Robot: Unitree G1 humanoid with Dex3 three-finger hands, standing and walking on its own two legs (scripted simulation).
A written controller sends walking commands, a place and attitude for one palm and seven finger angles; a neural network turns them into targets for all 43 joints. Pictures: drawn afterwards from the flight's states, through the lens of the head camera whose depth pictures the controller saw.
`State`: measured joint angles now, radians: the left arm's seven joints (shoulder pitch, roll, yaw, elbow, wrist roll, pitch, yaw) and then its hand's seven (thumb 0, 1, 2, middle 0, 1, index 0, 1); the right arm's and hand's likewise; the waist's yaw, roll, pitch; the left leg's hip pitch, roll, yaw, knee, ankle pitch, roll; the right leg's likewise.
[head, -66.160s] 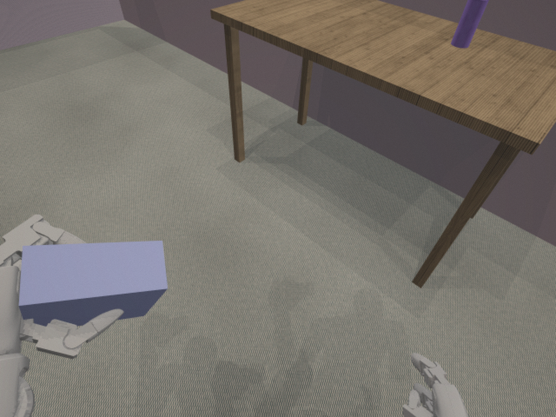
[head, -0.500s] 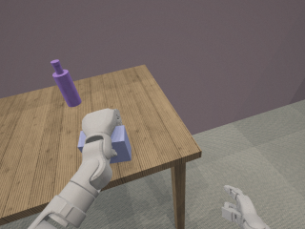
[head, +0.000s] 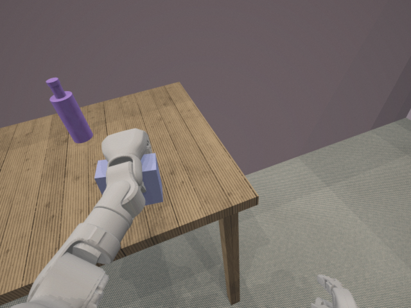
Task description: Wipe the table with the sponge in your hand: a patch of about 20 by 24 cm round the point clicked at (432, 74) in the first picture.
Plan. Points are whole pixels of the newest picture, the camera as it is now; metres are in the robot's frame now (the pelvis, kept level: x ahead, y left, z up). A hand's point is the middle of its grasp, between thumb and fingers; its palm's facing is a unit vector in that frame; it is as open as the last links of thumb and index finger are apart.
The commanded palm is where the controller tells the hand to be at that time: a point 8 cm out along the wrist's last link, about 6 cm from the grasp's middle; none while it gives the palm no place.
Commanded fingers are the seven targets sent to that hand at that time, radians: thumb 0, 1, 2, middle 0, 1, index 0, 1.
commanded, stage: wipe forward along the third lane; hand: left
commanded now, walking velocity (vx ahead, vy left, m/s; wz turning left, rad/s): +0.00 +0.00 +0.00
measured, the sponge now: (134, 189) +0.37 +0.20 +0.05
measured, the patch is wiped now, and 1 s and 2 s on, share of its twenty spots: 1.00 1.00 1.00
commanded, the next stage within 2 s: wipe back along the third lane in 1.00 s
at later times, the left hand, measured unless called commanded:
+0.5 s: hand (132, 149) +0.43 +0.20 +0.11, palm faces -0.05 -0.03 -1.00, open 9.7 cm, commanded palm +0.42 +0.22 +0.14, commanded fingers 0.00 0.10 1.30 -1.20 -1.60 -1.20 -1.60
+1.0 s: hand (127, 139) +0.47 +0.23 +0.12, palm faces -0.07 -0.03 -1.00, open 9.7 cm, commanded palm +0.46 +0.25 +0.14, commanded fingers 0.00 0.10 1.30 -1.20 -1.60 -1.20 -1.60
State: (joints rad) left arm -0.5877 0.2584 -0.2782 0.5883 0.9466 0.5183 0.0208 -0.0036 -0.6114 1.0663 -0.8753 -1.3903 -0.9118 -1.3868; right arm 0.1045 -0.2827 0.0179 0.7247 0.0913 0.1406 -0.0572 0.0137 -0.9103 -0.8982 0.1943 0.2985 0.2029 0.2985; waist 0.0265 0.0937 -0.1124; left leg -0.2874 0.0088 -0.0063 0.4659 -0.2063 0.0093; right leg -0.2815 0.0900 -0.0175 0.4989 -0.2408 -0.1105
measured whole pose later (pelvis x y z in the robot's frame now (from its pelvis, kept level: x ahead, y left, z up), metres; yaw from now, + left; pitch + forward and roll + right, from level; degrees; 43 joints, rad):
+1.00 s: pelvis +0.01 +0.01 +0.00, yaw +0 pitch +9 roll +1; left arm -0.90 0.39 -0.14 1.04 0.97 0.34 0.08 -0.02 -0.61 1.07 -0.87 -1.36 -0.89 -1.44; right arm 0.20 -0.29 0.01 0.75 0.09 0.13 -0.04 0.01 -0.91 -0.90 0.20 0.30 0.20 0.30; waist -0.06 0.07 -0.13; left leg -0.43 0.02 -0.01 0.50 -0.23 0.02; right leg -0.40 0.10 -0.02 0.49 -0.24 -0.10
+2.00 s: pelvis +0.05 +0.06 +0.00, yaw +1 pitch +3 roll +0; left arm -0.54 0.19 -0.46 0.39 0.98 0.73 0.10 0.00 -0.47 1.02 -0.73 -1.48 -0.76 -1.56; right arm -0.02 -0.24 0.04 0.65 0.10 0.26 0.08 0.01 -0.91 -0.90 0.19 0.30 0.20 0.30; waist 0.06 0.08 -0.14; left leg -0.25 -0.06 -0.01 0.48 -0.28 0.05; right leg -0.21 0.03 -0.01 0.47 -0.31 -0.03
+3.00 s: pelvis +0.02 +0.01 +0.00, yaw -1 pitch -2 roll +1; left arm -0.15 0.28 -0.36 -0.02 0.93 0.63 0.09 0.00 -0.46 1.04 -0.69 -1.52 -0.79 -1.50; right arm -0.01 -0.26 0.03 0.63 0.10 0.22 0.04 0.01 -0.91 -0.90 0.19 0.30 0.20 0.30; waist 0.06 0.11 -0.09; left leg -0.17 0.01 0.01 0.46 -0.25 0.00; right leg -0.16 0.09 0.00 0.49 -0.28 -0.11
